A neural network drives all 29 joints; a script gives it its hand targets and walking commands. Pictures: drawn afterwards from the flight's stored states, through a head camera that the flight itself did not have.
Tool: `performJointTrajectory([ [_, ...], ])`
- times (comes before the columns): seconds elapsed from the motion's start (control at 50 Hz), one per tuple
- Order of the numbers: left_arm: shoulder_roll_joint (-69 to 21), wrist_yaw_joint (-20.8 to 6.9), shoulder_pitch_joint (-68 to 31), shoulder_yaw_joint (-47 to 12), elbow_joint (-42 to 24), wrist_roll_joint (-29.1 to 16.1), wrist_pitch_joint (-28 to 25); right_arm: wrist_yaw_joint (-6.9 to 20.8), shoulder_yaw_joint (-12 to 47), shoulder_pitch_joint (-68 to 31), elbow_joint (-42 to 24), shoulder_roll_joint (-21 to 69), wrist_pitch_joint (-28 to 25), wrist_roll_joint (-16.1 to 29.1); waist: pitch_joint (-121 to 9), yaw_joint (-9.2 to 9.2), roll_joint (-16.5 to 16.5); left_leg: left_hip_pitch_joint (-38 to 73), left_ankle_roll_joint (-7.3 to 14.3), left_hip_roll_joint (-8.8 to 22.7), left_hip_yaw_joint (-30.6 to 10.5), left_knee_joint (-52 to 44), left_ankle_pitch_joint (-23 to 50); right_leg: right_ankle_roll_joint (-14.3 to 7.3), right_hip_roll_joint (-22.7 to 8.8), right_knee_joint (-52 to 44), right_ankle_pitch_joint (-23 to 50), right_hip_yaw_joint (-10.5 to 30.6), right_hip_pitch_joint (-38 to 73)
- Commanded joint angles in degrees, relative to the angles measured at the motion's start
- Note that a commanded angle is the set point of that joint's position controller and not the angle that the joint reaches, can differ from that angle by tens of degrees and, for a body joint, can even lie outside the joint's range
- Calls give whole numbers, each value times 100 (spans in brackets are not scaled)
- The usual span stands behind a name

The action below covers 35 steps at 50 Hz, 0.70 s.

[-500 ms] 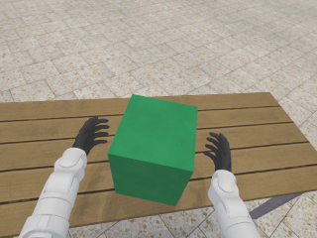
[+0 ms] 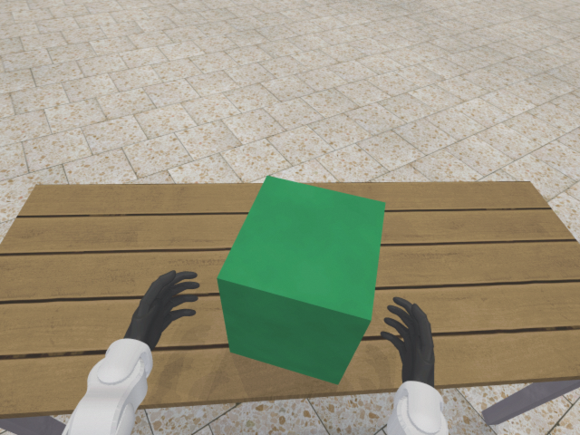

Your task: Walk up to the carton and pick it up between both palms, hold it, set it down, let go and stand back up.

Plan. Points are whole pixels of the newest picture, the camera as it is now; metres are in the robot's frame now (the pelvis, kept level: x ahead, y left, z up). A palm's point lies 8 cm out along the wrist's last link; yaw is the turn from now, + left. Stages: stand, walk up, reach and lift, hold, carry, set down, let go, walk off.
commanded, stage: set down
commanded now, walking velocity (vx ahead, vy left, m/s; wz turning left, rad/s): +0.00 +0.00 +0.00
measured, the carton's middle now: (303, 281) +0.38 -0.04 -0.05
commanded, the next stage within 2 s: none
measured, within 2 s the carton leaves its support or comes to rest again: neither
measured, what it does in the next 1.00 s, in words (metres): stands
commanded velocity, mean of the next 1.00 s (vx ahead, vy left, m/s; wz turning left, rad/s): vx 0.00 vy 0.00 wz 0.00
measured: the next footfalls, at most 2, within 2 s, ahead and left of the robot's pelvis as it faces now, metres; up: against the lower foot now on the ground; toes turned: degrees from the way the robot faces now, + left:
none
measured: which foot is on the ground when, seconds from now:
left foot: down 0.00-1.00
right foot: down 0.00-1.00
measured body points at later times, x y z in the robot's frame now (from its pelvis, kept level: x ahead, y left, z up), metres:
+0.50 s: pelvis -0.03 +0.00 -0.01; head -0.02 +0.02 +0.44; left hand +0.22 +0.20 -0.02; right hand +0.18 -0.18 -0.02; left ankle -0.07 +0.10 -0.74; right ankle +0.03 -0.17 -0.74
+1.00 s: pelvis -0.02 -0.02 -0.01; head -0.03 -0.01 +0.44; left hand +0.21 +0.21 -0.04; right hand +0.17 -0.19 -0.05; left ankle -0.07 +0.10 -0.74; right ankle +0.03 -0.17 -0.74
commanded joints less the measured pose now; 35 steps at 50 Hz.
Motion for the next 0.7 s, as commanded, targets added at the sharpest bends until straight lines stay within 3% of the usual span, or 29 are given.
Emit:
performJointTrajectory([
  [0.0, 712, 39, -1288, 316, -772, -91, -263, -34, -469, -1050, -921, -508, -253, -214, -1394, -89, 413, -709, -386, -26, 6, -411, 2795, -548, 250, 219, 1084, -77, 871],
  [0.02, 320, -19, -304, 68, -995, -97, -361, -18, -104, -102, -937, -93, -399, -96, -1373, -44, 330, -392, -386, -52, 79, -417, 3443, -564, 261, 251, 1627, -105, 1212],
  [0.04, 836, -44, -1716, 120, -1053, -227, -365, -105, -308, -1276, -1061, -277, -320, -160, -1784, -146, 359, -713, -477, -169, 244, -268, 3606, -454, 307, 229, 1596, -85, 1033],
  [0.08, 469, -97, -310, 59, -1245, -41, -434, -67, -53, 172, -602, 3, -344, -142, -1756, -70, 508, -203, -650, -75, 69, -287, 4106, -433, 310, 198, 1838, -187, 1312],
  [0.12, 875, -201, -650, 51, -978, -187, -520, -120, 44, -156, -560, -82, -395, -81, -1454, -140, 403, -601, -593, -163, 168, -223, 3529, -403, 283, 205, 1629, 13, 1316],
  [0.14, 544, -219, -258, 251, -533, 27, -487, 4, 315, 21, -160, 159, -397, -42, -1064, 336, 437, -573, -537, -131, 161, -340, 3489, -498, 275, 206, 1474, 35, 1410],
  [0.18, 724, -266, -229, 217, -631, 3, -497, -97, 119, -158, -339, 0, -449, -8, -761, -13, 204, -910, -442, -104, 85, -310, 3092, -517, 195, 203, 1220, 87, 1279],
  [0.2, 437, -301, 381, 173, -242, 81, -499, -29, 241, 218, -328, 91, -486, 26, -570, 145, 394, -993, -469, -123, 49, -486, 3097, -500, 161, 213, 1213, -25, 1513],
  [0.22, 340, -296, 470, 187, -251, 221, -537, -1, 247, 329, -351, 16, -595, 26, -438, -38, 450, -1067, -513, -157, 102, -416, 3110, -546, 198, 207, 1191, -48, 1447],
  [0.24, 580, -276, 323, 443, -619, 421, -619, -3, -37, 439, -22, -93, -630, -192, -601, 39, 449, -826, -614, -113, 124, -484, 3005, -492, 239, 184, 1082, -103, 1335],
  [0.28, 589, -209, -586, 365, -530, 251, -665, -15, -323, -399, -332, -151, -633, -314, -514, -119, 421, -1091, -518, -84, -1, -454, 2598, -514, 268, 254, 670, -193, 879],
  [0.3, 641, -186, -915, 163, -556, 73, -751, 3, -136, -682, -378, 39, -634, -129, -265, 61, 554, -1564, -384, -35, -125, -478, 1885, -557, 213, 324, 206, -95, 766],
  [0.32, 679, -87, -888, 96, -1139, 17, -848, 31, -224, -507, -723, 129, -709, -171, -487, 189, 680, -1510, -359, -29, -142, -464, 1969, -525, 227, 474, 284, -99, 789],
  [0.34, 750, -13, -942, 92, -880, 40, -881, 78, -224, -615, -716, 196, -708, -158, -701, 269, 712, -1492, -396, -89, -34, -469, 1767, -540, 195, 384, 214, -48, 674],
  [0.36, 627, 20, -726, -13, -1257, -60, -998, 68, -96, -383, -962, 367, -741, -155, -804, 124, 739, -1470, -415, -60, -57, -285, 1964, -556, 225, 484, 294, -71, 686],
  [0.38, 587, 10, 25, 110, -839, 60, -901, 100, -85, 108, -616, 226, -743, -198, -804, 243, 665, -1234, -414, -112, -1, -399, 2064, -588, 219, 378, 404, 5, 1033],
  [0.4, 766, -21, -407, 153, -1100, 23, -877, 52, -259, -228, -598, 123, -717, -215, -721, 54, 735, -1448, -404, -55, -29, -450, 2038, -577, 238, 401, 406, 81, 1024],
  [0.42, 685, -63, -345, 273, -262, 202, -735, 58, -382, -244, 24, 44, -619, -310, -344, 64, 733, -1448, -459, 94, -53, -484, 1745, -588, 225, 417, 54, 80, 940],
  [0.44, 471, -165, -123, 37, -499, -42, -753, 28, -294, -108, -330, 8, -695, -336, -451, -125, 556, -1545, -392, 74, -60, -416, 1786, -578, 227, 438, 49, 79, 970],
  [0.46, 512, -243, 267, 229, -212, 204, -705, 20, -312, 311, 131, -31, -674, -467, -432, -72, 522, -1384, -511, -28, 7, -457, 1844, -490, 232, 376, 126, 55, 1128],
  [0.48, 782, -264, -115, 246, -378, 60, -801, -122, -374, -3, -160, -92, -687, -520, -501, -109, 341, -1689, -498, -109, 83, -438, 1729, -391, 173, 373, 333, -56, 1232],
  [0.5, 799, -263, 18, 255, -424, 152, -806, -155, -321, 116, -60, 68, -667, -509, -553, -64, 540, -1629, -524, -72, 73, -438, 1943, -429, 174, 419, 404, -82, 1216],
  [0.52, 708, -209, -370, 409, -613, 216, -905, -24, -231, -260, -47, 323, -648, -594, -786, 265, 465, -1551, -551, -70, 68, -465, 1717, -381, 224, 476, 36, -111, 1178],
  [0.54, 659, -182, -323, 192, -337, 177, -882, 13, -243, -133, 165, 160, -644, -593, -565, 103, 693, -1617, -531, 35, -165, -571, 1399, -439, 247, 575, -167, -102, 942],
  [0.58, 779, -70, -398, 286, -459, 110, -1020, 105, -126, -329, -26, 304, -723, -473, -738, 249, 766, -1769, -450, 46, -5, -495, 1269, -500, 211, 629, -302, -12, 983],
  [0.6, 844, -68, -367, 180, -666, 39, -1063, 67, -274, -265, -129, 245, -750, -374, -548, -20, 824, -1948, -338, 97, -131, -602, 798, -507, 194, 672, -396, -1, 933],
  [0.62, 675, -67, -432, 138, -336, 231, -1043, 150, -288, -257, 247, 297, -655, -572, -559, 127, 957, -1949, -445, 178, -85, -756, 559, -412, 259, 781, -752, -111, 940],
  [0.64, 652, 23, -236, 132, -428, 86, -1041, 135, -348, -228, -32, 129, -760, -526, -496, -23, 1049, -2162, -386, 101, 1, -785, 533, -471, 229, 729, -512, -114, 1112],
  [0.68, 661, -39, -166, 243, 88, 183, -1020, 105, -391, -252, 95, 222, -702, -670, -353, 44, 744, -2209, -395, 26, -9, -575, 783, -424, 165, 723, -483, -62, 1248],
])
